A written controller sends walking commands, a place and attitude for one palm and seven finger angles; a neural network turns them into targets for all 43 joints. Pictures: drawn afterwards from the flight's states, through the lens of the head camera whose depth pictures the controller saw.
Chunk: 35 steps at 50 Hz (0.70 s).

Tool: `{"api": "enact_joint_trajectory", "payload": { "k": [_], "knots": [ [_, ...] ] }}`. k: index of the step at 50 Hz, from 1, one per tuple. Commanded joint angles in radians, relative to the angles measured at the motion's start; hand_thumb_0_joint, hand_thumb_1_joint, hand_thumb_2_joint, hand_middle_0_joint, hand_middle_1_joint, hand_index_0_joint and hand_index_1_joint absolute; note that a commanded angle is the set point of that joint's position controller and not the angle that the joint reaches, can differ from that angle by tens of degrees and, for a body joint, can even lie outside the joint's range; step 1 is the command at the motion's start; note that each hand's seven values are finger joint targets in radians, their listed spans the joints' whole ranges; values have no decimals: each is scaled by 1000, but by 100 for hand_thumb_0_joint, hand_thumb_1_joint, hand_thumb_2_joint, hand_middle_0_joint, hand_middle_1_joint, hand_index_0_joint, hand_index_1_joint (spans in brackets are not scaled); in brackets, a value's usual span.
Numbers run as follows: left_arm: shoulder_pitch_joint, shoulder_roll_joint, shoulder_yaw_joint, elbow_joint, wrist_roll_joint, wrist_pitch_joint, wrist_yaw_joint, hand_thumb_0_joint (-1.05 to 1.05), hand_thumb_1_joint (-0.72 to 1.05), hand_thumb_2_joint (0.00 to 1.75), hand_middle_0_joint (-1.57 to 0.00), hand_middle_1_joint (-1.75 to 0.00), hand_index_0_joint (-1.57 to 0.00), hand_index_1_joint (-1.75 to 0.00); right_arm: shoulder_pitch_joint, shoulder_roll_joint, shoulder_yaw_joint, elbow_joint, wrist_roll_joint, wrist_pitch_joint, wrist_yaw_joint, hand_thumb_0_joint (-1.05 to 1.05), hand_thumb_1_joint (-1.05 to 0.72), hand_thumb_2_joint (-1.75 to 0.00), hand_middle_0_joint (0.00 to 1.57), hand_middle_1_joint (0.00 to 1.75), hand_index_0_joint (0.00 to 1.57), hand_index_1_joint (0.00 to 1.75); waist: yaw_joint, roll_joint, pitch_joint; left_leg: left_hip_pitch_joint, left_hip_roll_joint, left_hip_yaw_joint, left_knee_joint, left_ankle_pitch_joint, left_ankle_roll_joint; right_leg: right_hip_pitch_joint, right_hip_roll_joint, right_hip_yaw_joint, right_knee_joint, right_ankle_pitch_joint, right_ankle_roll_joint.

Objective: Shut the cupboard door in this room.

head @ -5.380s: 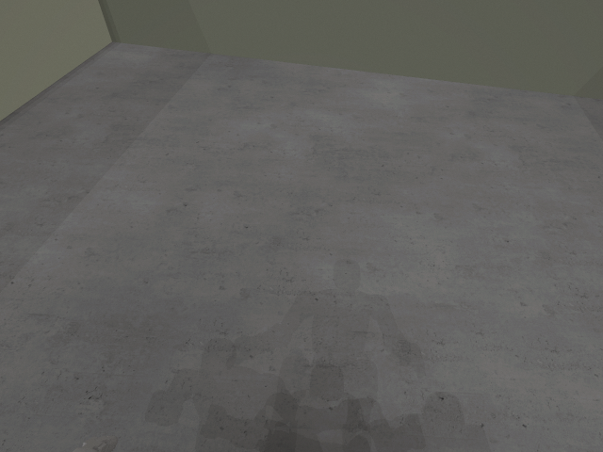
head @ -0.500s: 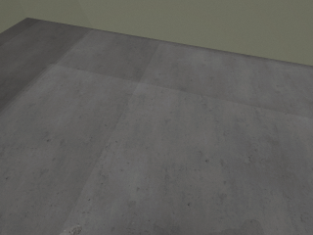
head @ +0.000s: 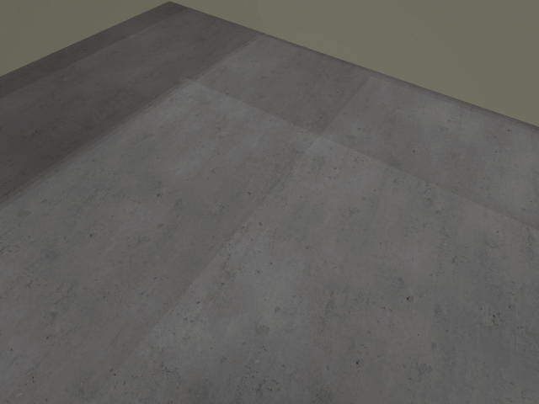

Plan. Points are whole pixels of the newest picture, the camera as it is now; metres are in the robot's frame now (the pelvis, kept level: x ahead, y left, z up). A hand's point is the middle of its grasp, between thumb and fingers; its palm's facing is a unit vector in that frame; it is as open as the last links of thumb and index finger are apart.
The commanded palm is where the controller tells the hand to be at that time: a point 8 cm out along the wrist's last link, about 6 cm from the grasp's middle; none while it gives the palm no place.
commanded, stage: turn or walk to find it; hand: left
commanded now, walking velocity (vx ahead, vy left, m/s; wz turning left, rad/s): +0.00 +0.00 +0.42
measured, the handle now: out of the picture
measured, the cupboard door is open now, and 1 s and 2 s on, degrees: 81 81 81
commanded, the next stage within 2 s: none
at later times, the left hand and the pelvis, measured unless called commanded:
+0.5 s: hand out of the picture +0.05 +0.19 -0.14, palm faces +0.20 -0.94 -0.28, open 7.4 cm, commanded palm none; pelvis -0.01 -0.02 +0.00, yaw +12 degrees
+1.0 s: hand out of the picture -0.10 +0.22 -0.17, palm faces +0.44 -0.86 -0.25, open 7.4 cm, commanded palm none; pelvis -0.04 +0.01 +0.00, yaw +24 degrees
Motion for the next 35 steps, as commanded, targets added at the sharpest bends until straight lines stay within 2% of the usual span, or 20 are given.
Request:
{"api": "enact_joint_trajectory", "payload": {
  "k": [1,2,3,4,5,7,10,14,17,19,20,21,22,23,24,25,26,27,29,35],
  "knots": [
    [-15,92,26,-111,-12,1,0,0,90,90,-20,-30,-20,-30,133,-249,-53,-61,-1,-45,-11,0,-90,-90,20,30,20,30,-66,316,-156,276,366,-400,-295,637,201,-303,28,76,363,-307,39],
    [-70,103,28,-111,-7,14,9,0,90,90,-20,-30,-20,-30,153,-229,-53,-38,-4,-48,-23,0,-90,-90,20,30,20,30,-91,295,-155,204,350,-391,-307,562,222,-297,30,163,461,-296,32],
    [-97,109,34,-104,-11,16,6,0,90,90,-20,-30,-20,-30,108,-211,-46,-46,-6,-47,-32,0,-90,-90,20,30,20,30,-75,285,-100,158,307,-368,-311,502,220,-327,28,192,511,-234,29],
    [-93,115,38,-87,-12,14,-1,0,90,90,-20,-30,-20,-30,49,-175,-34,-60,-7,-47,-35,0,-90,-90,20,30,20,30,-51,238,-61,115,262,-315,-315,472,209,-320,22,203,527,-158,29],
    [-59,111,38,-72,-12,12,-6,0,90,90,-20,-30,-20,-30,5,-158,-25,-74,-6,-52,-36,0,-90,-90,20,30,20,30,-25,211,-65,123,229,-268,-307,501,199,-309,26,197,526,-109,34],
    [-31,108,36,-56,-12,9,-10,0,90,90,-20,-30,-20,-30,-2,-151,-24,-83,-3,-59,-37,0,-90,-90,20,30,20,30,-18,174,-101,158,204,-239,-296,557,200,-288,37,194,495,-83,43],
    [-56,100,31,-71,-15,10,-7,0,90,90,-20,-30,-20,-30,24,-158,-29,-76,-3,-56,-35,0,-90,-90,20,30,20,30,-37,154,-107,180,203,-262,-286,567,216,-266,57,190,402,-98,50],
    [-82,87,28,-98,-17,7,-4,0,90,90,-20,-30,-20,-30,27,-164,-38,-83,-9,-47,-31,0,-90,-90,20,30,20,30,-47,172,-108,157,199,-320,-280,511,225,-212,83,188,265,-119,45],
    [-57,85,26,-103,-20,-1,-2,0,90,90,-20,-30,-20,-30,8,-165,-43,-93,-12,-40,-27,0,-90,-90,20,30,20,30,-34,197,-111,101,176,-351,-256,510,213,-113,111,174,118,-94,34],
    [2,92,29,-91,-21,-9,2,0,90,90,-20,-30,-20,-30,-9,-161,-45,-100,-7,-38,-25,0,-90,-90,20,30,20,30,-2,177,-131,50,147,-350,-211,479,187,-4,123,163,-37,26,29],
    [32,107,33,-84,-20,-17,5,0,90,90,-20,-30,-20,-30,-12,-146,-44,-106,-1,-38,-22,0,-90,-90,20,30,20,30,16,136,-142,-23,112,-336,-161,398,150,104,104,173,-171,123,25],
    [53,167,44,-84,-9,-29,11,0,90,90,-20,-30,-20,-30,-3,-99,-40,-112,7,-38,-16,0,-90,-90,20,30,20,30,26,-11,-148,-161,33,-264,-39,215,91,227,-29,307,-276,135,-13],
    [54,247,61,-91,4,-34,15,0,90,90,-20,-30,-20,-30,-1,-37,-26,-141,6,-39,-12,0,-90,-90,20,30,20,30,31,-271,-119,-317,-108,-107,179,-157,25,247,-275,542,-326,226,-125],
    [47,246,62,-104,-6,-32,16,0,90,90,-20,-30,-20,-30,-26,-91,-42,-141,-6,-25,-15,0,-90,-90,20,30,20,30,47,-256,-115,-286,-69,-153,363,-234,28,109,-330,553,-350,212,-192],
    [-10,218,58,-113,-6,-31,17,0,90,90,-20,-30,-20,-30,-32,-92,-49,-126,-6,-14,-12,0,-90,-90,20,30,20,30,18,-200,-65,-282,-57,-167,485,-190,29,33,-282,517,-359,163,-196],
    [-57,186,47,-121,-8,-32,15,0,90,90,-20,-30,-20,-30,-14,-91,-48,-102,-6,-9,-6,0,-90,-90,20,30,20,30,-7,-130,-28,-286,-39,-156,555,-122,25,1,-230,428,-348,156,-178],
    [-103,155,39,-130,-8,-30,17,0,90,90,-20,-30,-20,-30,16,-80,-48,-84,-7,-6,0,0,-90,-90,20,30,20,30,-36,-97,-17,-277,-24,-140,578,-70,17,-12,-189,345,-326,191,-159],
    [-109,143,34,-134,-6,-34,15,0,90,90,-20,-30,-20,-30,37,-69,-43,-71,-8,-4,3,0,-90,-90,20,30,20,30,-41,-106,-18,-262,-21,-119,585,-33,6,-11,-159,280,-314,224,-143],
    [-77,140,32,-122,-5,-38,16,0,90,90,-20,-30,-20,-30,44,-64,-39,-64,-7,-3,4,0,-90,-90,20,30,20,30,-26,-146,-36,-262,-16,-95,551,-23,-10,36,-153,238,-302,283,-145],
    [27,189,48,-68,2,-32,15,0,90,90,-20,-30,-20,-30,-51,-41,-18,-79,2,-13,1,0,-90,-90,20,30,20,30,33,-155,-66,-188,-3,-22,262,-111,-18,135,-199,199,-236,490,-178]
  ]
}}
